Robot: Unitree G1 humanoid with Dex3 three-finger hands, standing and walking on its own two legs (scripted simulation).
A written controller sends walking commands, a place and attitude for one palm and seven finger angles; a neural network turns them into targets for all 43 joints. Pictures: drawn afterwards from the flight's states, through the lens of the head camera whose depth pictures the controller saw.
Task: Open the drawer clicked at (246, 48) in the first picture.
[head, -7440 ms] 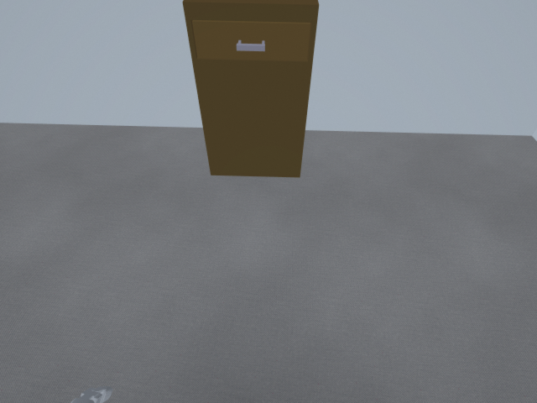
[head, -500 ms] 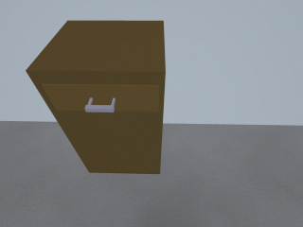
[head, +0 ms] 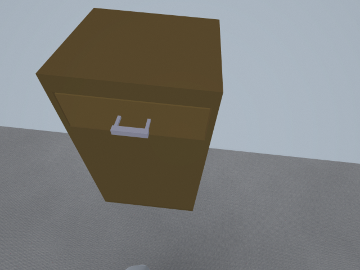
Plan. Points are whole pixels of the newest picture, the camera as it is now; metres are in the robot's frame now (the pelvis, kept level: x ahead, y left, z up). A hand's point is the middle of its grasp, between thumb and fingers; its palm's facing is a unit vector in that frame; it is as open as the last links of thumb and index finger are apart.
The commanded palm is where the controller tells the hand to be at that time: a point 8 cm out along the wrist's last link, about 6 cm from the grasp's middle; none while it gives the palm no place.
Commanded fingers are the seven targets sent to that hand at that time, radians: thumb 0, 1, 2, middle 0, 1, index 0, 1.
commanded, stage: come to a stop and stand still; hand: left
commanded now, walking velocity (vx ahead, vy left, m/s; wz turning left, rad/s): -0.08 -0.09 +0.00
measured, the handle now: (131, 126) +0.50 +0.19 -0.03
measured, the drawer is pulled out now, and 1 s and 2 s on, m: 0.00 0.00 0.00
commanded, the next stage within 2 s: look again from close up in 1.34 s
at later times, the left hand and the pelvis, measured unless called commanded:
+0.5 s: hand out of the picture -0.02 +0.15 -0.17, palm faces +0.02 -0.99 -0.16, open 7.3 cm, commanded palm none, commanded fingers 0.00 0.90 0.90 -0.20 -0.30 -0.20 -0.30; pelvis -0.02 -0.02 +0.01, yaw -1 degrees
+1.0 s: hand out of the picture +0.01 +0.20 -0.16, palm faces +0.01 -0.98 -0.19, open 7.3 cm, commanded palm none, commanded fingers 0.00 0.90 0.90 -0.20 -0.30 -0.20 -0.30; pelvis -0.02 +0.03 +0.01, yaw -1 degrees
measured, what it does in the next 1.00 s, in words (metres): stands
